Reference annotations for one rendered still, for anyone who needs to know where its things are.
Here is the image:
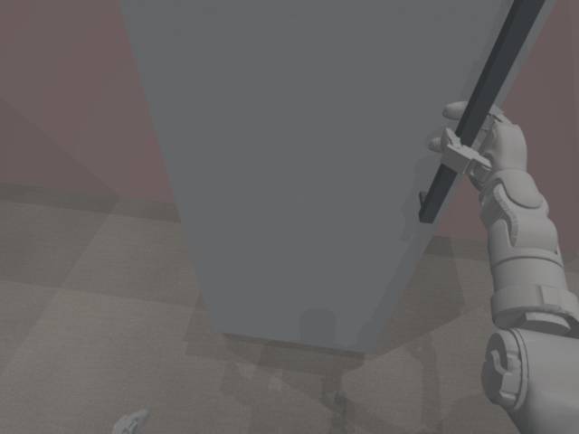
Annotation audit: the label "robot left hand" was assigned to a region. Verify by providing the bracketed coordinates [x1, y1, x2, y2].
[110, 410, 150, 434]

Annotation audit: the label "right robot upper arm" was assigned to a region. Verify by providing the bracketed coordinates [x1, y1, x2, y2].
[481, 327, 579, 434]

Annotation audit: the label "right robot forearm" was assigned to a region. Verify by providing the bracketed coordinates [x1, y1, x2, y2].
[479, 169, 579, 339]

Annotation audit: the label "handle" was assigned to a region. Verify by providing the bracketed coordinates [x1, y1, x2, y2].
[419, 0, 545, 224]

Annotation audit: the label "robot right hand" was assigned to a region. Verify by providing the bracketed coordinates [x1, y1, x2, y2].
[428, 101, 527, 192]

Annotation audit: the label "fridge door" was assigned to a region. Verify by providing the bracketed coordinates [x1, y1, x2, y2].
[118, 0, 557, 354]

